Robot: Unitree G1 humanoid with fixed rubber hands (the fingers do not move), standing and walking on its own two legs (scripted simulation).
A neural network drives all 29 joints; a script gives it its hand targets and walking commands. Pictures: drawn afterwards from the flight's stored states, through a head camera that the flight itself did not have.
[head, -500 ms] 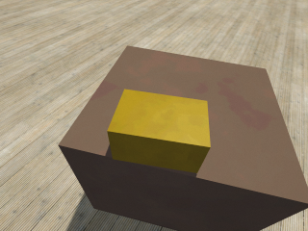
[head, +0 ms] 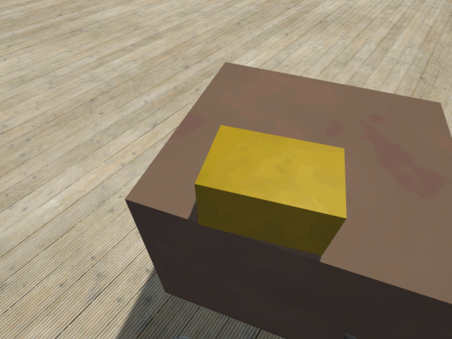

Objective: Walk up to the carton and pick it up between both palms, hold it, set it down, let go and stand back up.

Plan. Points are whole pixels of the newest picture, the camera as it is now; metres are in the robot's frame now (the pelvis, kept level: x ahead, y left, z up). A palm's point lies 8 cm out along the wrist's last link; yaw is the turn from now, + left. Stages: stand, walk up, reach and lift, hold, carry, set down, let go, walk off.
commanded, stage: walk up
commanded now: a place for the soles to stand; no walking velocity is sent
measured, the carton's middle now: (269, 187) +0.44 -0.08 +0.00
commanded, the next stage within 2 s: none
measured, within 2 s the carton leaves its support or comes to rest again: neither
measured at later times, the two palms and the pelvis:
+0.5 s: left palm out of the picture +0.06 +0.32 -0.10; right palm out of the picture +0.06 -0.21 -0.11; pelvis +0.00 +0.06 +0.00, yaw -9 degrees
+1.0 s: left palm (73, 334) +0.17 +0.28 -0.10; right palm out of the picture +0.05 -0.23 -0.12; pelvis +0.02 +0.05 -0.01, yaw -16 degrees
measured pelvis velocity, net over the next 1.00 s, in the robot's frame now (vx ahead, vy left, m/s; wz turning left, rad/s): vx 0.02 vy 0.05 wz -0.27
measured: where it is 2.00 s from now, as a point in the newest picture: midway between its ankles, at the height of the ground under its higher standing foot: outside the picture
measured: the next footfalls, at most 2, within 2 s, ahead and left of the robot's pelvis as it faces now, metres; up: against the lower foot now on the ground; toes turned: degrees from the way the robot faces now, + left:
left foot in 0.06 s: +0.11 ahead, +0.13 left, +0.00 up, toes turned -17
